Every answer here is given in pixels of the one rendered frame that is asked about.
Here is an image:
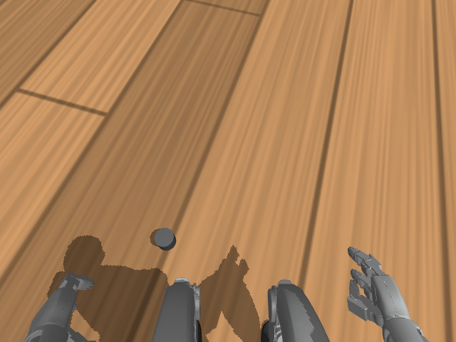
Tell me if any right robot arm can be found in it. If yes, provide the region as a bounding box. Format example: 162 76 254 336
383 318 429 342

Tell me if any right robot hand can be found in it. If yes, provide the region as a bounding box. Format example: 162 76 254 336
347 247 410 328

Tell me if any left robot hand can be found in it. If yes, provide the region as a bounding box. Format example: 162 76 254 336
28 271 96 342

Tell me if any tin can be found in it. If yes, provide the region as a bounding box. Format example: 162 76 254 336
155 228 176 251

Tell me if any left robot arm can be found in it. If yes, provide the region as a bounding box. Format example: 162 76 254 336
24 324 68 342

